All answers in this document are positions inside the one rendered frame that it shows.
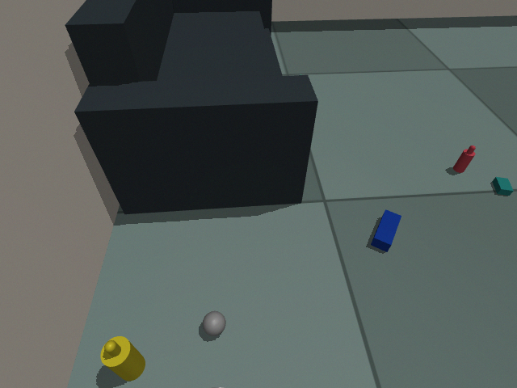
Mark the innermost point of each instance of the sofa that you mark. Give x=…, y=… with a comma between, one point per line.
x=187, y=107

